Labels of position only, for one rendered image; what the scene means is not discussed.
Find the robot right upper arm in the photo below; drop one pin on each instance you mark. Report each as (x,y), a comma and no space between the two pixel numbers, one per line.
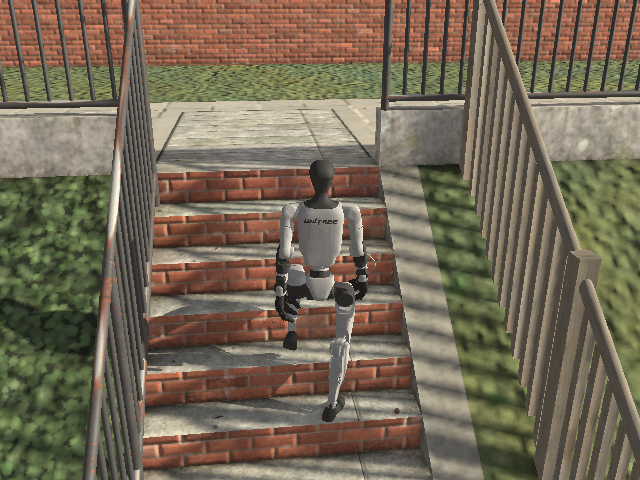
(352,214)

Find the robot right hand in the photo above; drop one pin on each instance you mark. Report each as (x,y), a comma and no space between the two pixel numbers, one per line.
(361,286)

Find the robot right forearm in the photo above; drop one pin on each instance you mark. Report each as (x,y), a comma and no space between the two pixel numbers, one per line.
(361,266)

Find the robot left hand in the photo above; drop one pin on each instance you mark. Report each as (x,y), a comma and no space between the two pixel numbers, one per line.
(283,308)

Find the robot left upper arm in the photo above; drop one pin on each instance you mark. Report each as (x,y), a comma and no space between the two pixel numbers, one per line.
(289,212)

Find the robot left forearm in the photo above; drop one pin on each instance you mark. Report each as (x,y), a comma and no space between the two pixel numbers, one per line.
(281,275)

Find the right robot thigh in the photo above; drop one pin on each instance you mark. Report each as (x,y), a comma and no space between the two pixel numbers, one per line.
(345,311)

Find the robot head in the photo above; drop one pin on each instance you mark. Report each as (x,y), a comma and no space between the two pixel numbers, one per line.
(321,174)

